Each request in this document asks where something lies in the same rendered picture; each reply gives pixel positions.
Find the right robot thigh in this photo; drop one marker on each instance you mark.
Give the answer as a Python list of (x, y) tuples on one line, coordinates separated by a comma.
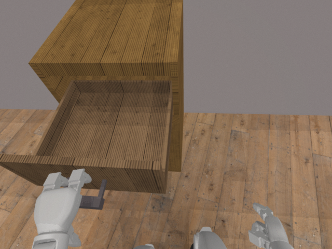
[(207, 240)]

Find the cabinet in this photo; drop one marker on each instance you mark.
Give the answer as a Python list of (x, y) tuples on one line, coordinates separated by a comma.
[(118, 40)]

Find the robot left hand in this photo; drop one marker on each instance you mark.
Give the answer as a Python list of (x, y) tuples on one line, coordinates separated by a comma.
[(56, 208)]

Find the left robot forearm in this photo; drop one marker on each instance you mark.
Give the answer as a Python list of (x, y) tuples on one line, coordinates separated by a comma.
[(51, 240)]

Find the robot right hand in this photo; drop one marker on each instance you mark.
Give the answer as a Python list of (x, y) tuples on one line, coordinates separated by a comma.
[(263, 234)]

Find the handle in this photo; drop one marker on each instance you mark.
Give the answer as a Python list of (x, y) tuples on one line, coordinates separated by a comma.
[(92, 202)]

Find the robot right shin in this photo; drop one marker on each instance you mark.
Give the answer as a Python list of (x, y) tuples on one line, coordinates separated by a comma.
[(205, 229)]

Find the drawer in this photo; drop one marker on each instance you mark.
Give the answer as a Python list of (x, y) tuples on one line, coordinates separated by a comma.
[(118, 130)]

